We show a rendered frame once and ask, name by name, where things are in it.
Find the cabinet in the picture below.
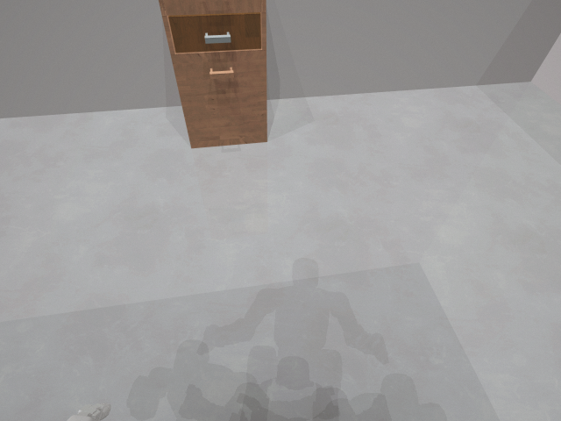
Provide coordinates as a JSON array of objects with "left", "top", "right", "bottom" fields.
[{"left": 159, "top": 0, "right": 267, "bottom": 148}]

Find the left robot hand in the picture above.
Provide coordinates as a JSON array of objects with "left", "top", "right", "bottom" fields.
[{"left": 67, "top": 403, "right": 111, "bottom": 421}]

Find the drawer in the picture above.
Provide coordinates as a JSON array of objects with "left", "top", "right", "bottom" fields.
[{"left": 168, "top": 12, "right": 261, "bottom": 53}]

